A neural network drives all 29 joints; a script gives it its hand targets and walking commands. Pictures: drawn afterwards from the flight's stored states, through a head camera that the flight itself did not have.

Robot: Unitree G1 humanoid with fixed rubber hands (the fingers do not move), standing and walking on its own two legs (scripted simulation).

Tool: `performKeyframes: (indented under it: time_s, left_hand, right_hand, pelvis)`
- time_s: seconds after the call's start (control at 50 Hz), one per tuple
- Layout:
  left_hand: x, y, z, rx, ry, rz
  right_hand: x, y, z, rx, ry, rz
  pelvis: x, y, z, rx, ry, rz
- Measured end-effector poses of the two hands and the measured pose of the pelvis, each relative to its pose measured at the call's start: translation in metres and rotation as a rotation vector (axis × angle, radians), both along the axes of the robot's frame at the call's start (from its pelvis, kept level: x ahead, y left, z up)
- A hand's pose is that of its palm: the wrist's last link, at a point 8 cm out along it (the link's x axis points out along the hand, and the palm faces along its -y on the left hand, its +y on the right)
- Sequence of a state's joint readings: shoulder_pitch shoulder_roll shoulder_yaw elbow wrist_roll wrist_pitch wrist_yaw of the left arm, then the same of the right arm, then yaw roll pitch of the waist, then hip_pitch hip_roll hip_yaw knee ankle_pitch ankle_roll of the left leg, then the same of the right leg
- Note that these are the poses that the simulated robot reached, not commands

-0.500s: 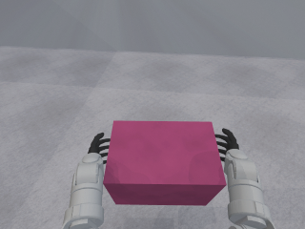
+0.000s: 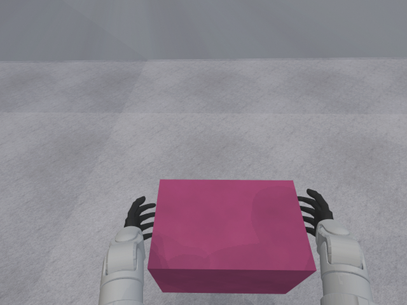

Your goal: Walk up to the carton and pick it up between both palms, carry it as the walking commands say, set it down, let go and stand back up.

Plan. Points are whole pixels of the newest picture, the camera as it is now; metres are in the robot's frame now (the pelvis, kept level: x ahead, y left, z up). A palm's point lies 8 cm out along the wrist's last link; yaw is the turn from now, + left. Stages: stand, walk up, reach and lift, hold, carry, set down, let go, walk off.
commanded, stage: set down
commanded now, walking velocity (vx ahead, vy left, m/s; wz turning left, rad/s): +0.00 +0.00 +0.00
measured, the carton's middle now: (225, 238) +0.29 -0.06 -0.07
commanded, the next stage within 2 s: none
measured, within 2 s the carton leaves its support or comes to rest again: neither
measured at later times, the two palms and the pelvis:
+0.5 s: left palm (147, 247) +0.29 +0.12 -0.07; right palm (313, 233) +0.27 -0.26 -0.06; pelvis -0.02 -0.03 -0.02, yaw +0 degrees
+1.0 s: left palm (155, 253) +0.32 +0.12 -0.17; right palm (296, 238) +0.30 -0.25 -0.16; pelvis -0.08 -0.02 -0.10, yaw +0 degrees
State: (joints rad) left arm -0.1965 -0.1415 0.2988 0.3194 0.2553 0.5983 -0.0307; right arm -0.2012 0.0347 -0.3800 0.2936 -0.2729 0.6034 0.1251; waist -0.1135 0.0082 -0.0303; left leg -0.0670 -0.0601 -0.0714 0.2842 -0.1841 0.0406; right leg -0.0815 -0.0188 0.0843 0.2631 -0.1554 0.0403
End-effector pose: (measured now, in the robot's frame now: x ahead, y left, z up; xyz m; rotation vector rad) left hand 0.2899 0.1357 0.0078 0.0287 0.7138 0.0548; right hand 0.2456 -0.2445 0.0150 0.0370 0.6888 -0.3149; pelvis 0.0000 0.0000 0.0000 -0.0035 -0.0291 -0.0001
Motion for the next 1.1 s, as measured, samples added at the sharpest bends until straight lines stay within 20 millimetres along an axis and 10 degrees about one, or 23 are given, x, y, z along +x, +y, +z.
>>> performKeyframes:
  time_s: [0.52, 1.1]
  left_hand:
    - [0.005, -0.012, -0.085, 0.027, 0.046, 0.052]
    - [0.037, -0.015, -0.195, 0.014, 0.046, 0.098]
  right_hand:
    - [0.023, -0.012, -0.083, -0.007, 0.052, 0.046]
    - [0.062, -0.011, -0.19, -0.032, 0.059, 0.022]
  pelvis:
    - [-0.022, -0.031, -0.021, -0.004, 0.283, 0.004]
    - [-0.081, -0.023, -0.112, 0.005, 0.633, 0.002]
